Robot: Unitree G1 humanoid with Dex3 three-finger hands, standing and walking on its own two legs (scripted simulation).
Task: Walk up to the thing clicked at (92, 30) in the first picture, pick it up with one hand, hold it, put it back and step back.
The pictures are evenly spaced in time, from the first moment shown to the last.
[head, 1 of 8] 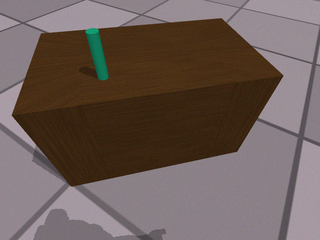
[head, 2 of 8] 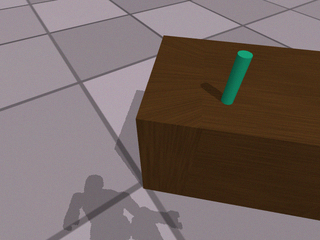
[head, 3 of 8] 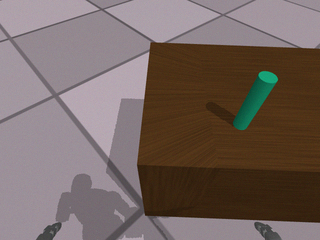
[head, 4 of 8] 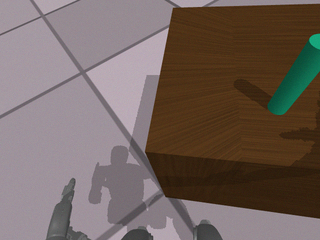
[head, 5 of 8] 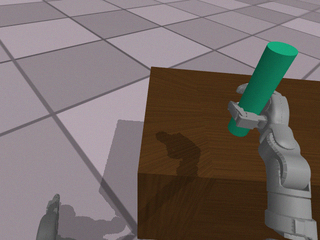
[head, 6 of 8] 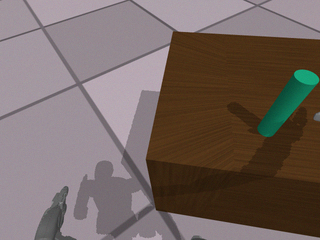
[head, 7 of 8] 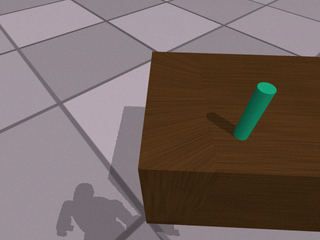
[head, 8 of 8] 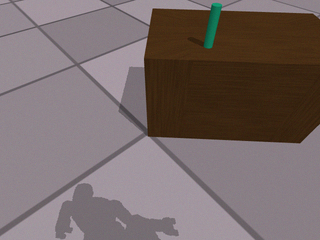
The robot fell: no
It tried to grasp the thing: yes
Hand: right
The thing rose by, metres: 0.23
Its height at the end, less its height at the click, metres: +0.00
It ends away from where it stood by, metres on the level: 0.02
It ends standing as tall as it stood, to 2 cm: yes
